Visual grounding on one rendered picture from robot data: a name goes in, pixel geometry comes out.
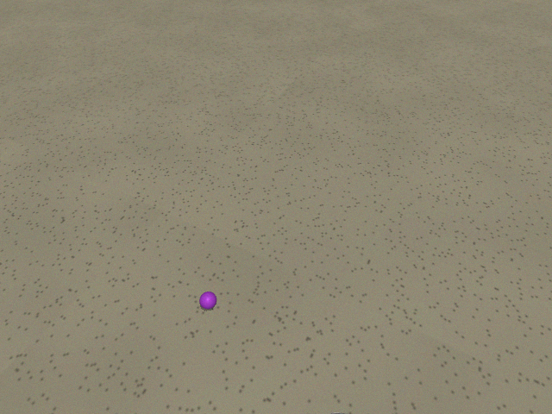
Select ball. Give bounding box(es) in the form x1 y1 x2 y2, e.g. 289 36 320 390
199 292 216 309

